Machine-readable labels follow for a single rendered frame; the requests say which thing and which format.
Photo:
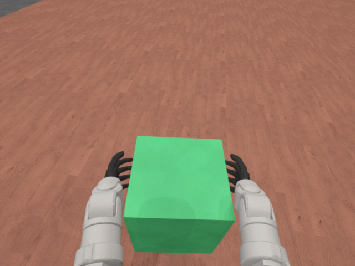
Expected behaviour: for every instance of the carton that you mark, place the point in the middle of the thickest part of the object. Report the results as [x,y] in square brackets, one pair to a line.
[179,198]

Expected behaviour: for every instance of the robot right forearm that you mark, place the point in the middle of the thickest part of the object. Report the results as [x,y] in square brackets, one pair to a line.
[257,224]

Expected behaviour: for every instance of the robot left forearm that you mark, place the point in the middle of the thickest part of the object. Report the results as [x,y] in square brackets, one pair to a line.
[101,238]

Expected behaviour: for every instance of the robot right hand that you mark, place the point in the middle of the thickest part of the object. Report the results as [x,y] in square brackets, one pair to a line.
[240,173]

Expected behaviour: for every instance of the robot left hand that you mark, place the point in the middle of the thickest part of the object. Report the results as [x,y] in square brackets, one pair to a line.
[114,170]

